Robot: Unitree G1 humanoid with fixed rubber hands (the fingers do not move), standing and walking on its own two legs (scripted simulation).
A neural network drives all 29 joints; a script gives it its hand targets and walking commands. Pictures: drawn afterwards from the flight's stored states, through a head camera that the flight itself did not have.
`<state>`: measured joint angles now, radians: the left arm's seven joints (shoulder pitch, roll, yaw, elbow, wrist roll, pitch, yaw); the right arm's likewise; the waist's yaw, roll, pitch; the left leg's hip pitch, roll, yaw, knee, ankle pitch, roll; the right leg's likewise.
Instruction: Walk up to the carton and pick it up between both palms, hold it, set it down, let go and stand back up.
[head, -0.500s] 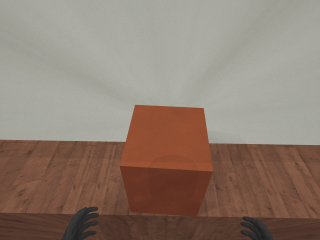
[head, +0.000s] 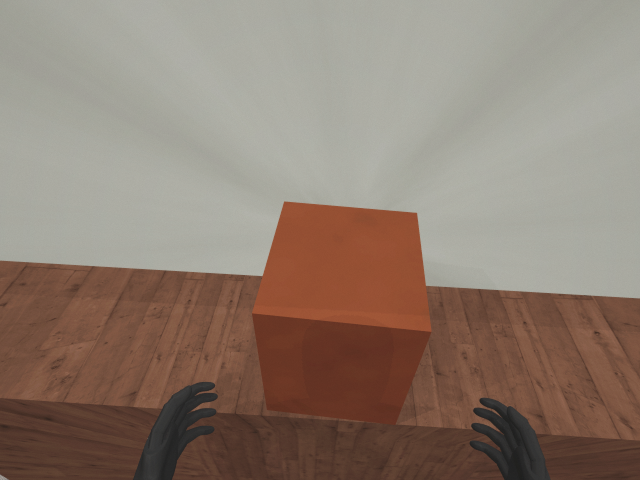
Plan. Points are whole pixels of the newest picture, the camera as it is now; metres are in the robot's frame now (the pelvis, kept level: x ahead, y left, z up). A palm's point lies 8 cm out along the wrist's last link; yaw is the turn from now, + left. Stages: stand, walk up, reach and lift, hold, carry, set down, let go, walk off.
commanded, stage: reach and lift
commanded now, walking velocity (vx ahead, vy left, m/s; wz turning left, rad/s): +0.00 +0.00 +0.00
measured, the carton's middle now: (340, 313) +0.39 +0.01 -0.01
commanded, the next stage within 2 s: none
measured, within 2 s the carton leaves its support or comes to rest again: neither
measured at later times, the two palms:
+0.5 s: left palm (164, 357) +0.26 +0.21 +0.07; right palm (511, 383) +0.26 -0.19 +0.06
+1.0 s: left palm (186, 286) +0.33 +0.20 +0.11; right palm (524, 316) +0.32 -0.21 +0.11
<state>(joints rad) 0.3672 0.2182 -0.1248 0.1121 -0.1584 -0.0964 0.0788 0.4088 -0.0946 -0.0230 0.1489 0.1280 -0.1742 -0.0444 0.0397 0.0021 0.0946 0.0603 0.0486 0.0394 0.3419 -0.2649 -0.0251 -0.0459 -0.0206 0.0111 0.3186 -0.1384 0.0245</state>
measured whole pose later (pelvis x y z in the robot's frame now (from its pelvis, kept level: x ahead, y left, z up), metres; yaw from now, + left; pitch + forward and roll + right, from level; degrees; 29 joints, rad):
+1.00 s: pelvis +0.01 +0.00 +0.00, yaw +0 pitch -3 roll -1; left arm -0.25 0.19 0.13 -0.08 -0.14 0.63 0.03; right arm -0.21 -0.27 -0.01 0.05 0.31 0.32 -0.17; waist -0.02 0.00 0.09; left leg -0.03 0.05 0.04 0.33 -0.25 -0.02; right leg -0.11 -0.01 0.03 0.27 -0.10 0.04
